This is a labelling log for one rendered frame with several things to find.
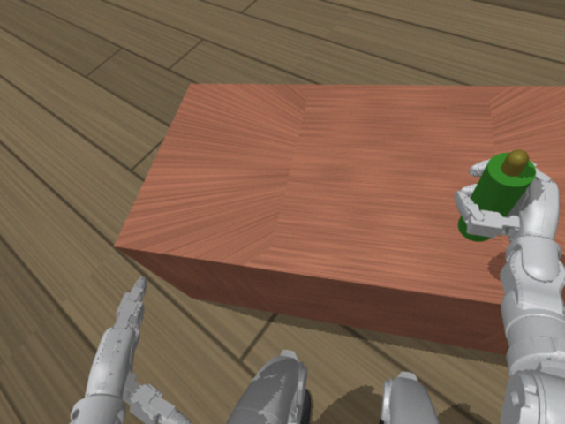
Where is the right robot arm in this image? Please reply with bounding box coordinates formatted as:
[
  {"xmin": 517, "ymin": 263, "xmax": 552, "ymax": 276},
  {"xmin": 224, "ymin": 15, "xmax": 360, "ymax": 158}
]
[{"xmin": 500, "ymin": 236, "xmax": 565, "ymax": 424}]

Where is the left robot arm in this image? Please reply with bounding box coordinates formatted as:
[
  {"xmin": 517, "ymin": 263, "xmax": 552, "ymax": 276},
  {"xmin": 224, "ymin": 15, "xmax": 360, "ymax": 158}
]
[{"xmin": 69, "ymin": 394, "xmax": 126, "ymax": 424}]

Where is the right robot hand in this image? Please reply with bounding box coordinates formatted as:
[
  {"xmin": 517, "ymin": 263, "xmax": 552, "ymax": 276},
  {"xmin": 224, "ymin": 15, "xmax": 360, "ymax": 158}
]
[{"xmin": 455, "ymin": 151, "xmax": 560, "ymax": 243}]

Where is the bottle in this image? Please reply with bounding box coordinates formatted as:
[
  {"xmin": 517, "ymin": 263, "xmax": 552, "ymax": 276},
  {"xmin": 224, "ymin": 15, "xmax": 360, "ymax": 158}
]
[{"xmin": 458, "ymin": 149, "xmax": 536, "ymax": 242}]

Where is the left robot hand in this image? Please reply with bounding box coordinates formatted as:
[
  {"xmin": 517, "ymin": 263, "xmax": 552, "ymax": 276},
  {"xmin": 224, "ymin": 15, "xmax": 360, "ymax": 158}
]
[{"xmin": 85, "ymin": 276, "xmax": 192, "ymax": 424}]

